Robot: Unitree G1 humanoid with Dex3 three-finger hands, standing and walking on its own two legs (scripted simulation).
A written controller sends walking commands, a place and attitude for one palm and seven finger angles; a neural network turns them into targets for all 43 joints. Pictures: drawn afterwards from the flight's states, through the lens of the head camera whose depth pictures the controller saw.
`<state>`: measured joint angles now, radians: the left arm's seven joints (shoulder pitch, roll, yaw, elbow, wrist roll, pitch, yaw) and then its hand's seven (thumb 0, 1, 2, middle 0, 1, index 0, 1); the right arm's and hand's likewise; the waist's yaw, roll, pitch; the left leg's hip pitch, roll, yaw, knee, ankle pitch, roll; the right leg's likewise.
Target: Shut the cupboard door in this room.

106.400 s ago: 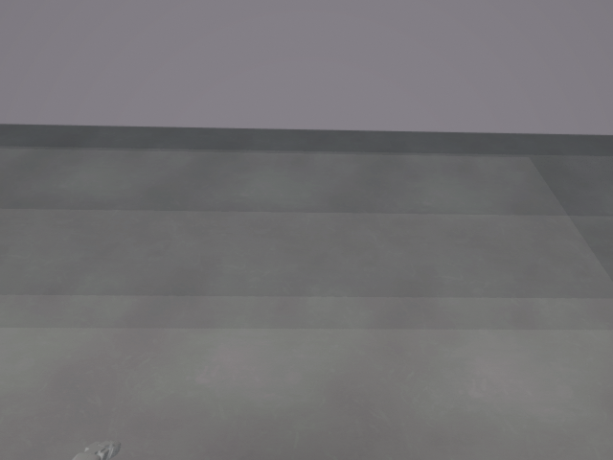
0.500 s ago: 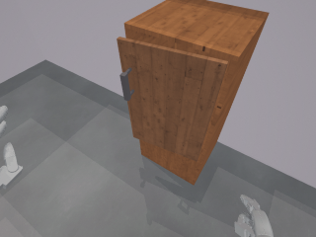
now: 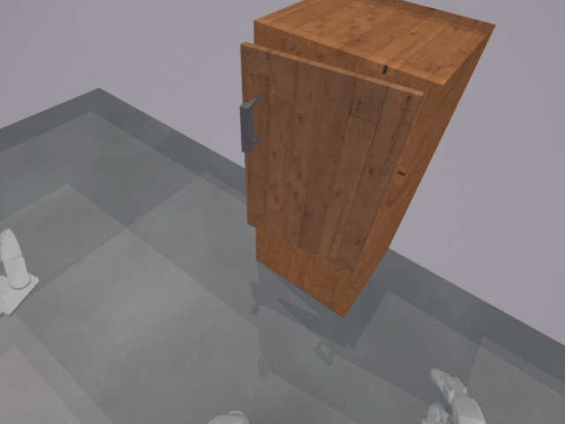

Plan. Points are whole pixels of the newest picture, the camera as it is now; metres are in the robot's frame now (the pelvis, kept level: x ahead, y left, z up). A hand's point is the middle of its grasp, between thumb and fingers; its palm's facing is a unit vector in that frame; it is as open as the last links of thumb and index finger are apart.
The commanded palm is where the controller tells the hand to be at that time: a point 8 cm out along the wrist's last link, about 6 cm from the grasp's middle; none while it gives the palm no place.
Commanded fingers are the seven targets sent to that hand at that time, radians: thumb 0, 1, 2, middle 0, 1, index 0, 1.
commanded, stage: step back with the hand held close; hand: left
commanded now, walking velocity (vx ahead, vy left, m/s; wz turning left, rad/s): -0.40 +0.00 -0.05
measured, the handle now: (251, 125) +0.75 +0.11 +0.00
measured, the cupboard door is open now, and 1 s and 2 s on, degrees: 9 9 9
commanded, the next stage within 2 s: stop stepping back and stand still in 0.44 s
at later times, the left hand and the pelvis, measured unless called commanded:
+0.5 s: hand out of the picture +0.13 +0.28 +0.20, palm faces +0.39 -0.83 -0.41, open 7.4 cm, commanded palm +0.06 +0.32 +0.19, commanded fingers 0.00 0.90 0.90 -0.20 -0.30 -0.20 -0.30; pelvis -0.09 +0.02 +0.00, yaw -1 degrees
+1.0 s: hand out of the picture +0.02 +0.34 +0.22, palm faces +0.39 -0.83 -0.40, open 7.4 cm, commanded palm -0.02 +0.37 +0.19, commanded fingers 0.00 0.90 0.90 -0.20 -0.30 -0.20 -0.30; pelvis -0.20 +0.09 +0.01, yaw -7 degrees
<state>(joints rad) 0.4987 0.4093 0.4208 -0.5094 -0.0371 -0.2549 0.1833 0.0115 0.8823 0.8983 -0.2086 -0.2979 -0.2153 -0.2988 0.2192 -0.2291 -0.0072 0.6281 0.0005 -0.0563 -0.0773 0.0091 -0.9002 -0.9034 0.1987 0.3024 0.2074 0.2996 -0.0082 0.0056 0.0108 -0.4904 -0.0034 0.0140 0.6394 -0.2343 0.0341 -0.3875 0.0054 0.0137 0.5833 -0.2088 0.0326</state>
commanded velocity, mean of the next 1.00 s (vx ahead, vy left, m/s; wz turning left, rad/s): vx -0.10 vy -0.05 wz -0.02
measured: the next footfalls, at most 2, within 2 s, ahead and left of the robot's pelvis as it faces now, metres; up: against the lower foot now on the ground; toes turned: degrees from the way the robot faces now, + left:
right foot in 0.22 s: -0.07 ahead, -0.13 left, +0.00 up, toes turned +0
left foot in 0.62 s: +0.08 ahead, +0.09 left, +0.00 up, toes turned -5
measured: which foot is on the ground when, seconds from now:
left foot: down 0.00-0.54, up 0.56-0.60, down 0.62-0.86, up 0.88-1.00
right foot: down 0.00-0.00, up 0.02-0.20, down 0.22-0.64, up 0.66-0.88, down 0.90-1.00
